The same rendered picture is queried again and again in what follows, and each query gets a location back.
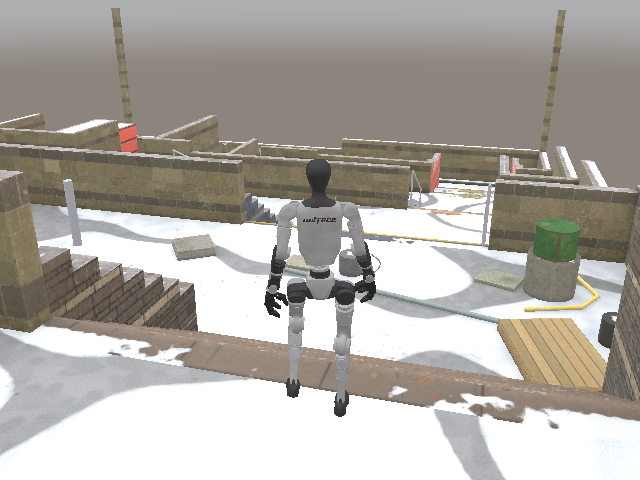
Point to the right robot forearm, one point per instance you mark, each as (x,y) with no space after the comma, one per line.
(365,265)

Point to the robot left hand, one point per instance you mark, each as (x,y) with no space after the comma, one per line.
(270,303)

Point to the left robot foot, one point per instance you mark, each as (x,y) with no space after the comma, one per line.
(292,389)

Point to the left robot forearm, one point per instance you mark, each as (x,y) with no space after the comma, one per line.
(276,272)

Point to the robot torso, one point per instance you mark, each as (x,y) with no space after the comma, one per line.
(319,238)

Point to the robot left upper arm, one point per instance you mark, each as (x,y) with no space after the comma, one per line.
(287,213)

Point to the robot right hand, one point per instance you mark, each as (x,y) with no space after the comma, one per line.
(362,286)

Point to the robot right upper arm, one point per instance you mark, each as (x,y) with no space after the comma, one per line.
(350,211)

